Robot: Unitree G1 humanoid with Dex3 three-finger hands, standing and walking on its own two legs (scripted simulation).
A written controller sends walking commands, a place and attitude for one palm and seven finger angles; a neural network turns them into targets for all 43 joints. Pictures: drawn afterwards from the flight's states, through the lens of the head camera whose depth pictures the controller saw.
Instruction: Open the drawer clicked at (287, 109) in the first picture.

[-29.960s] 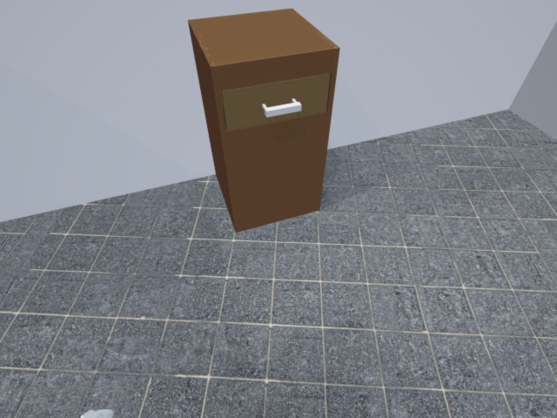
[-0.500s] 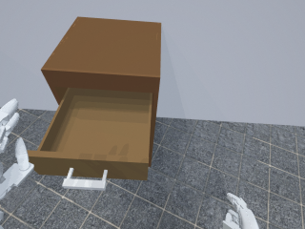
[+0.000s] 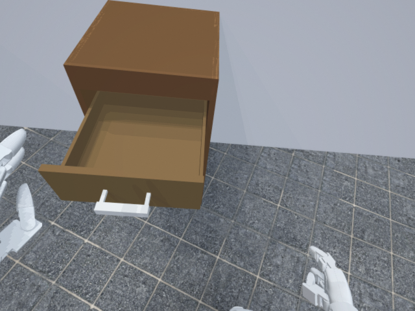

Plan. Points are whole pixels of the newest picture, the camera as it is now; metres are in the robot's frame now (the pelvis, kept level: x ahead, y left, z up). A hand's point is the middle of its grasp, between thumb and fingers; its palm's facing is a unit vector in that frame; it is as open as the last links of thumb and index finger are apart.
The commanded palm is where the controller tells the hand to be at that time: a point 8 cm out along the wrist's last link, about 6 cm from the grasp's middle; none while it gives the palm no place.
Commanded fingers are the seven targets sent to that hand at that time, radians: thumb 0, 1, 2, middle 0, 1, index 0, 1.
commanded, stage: step back with the hand held close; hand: left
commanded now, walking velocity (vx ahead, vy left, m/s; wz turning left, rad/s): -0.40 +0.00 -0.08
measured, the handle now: (124, 202) +0.38 +0.22 -0.12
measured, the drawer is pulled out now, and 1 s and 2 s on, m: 0.30 0.30 0.30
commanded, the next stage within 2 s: stop stepping back and stand still in 0.08 s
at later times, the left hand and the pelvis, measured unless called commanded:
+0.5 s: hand out of the picture +0.09 +0.18 +0.17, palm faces +0.26 -0.85 -0.46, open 7.4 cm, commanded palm +0.03 +0.24 +0.19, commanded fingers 0.00 0.90 0.90 -0.20 -0.30 -0.20 -0.30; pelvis -0.12 -0.03 +0.01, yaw -4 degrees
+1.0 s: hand out of the picture +0.09 +0.20 +0.16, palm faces +0.30 -0.86 -0.42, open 7.4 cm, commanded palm none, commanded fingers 0.00 0.90 0.90 -0.20 -0.30 -0.20 -0.30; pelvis -0.12 -0.03 +0.01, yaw -3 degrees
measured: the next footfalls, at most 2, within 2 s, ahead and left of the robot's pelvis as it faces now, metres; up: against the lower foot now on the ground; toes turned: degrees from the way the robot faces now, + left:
right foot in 0.26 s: -0.08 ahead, -0.15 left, +0.00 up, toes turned -7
left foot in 0.52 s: -0.10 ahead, +0.08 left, +0.00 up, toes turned -2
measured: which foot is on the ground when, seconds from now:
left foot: down 0.00-0.28, up 0.30-0.50, down 0.52-1.00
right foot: up 0.00-0.24, down 0.26-1.00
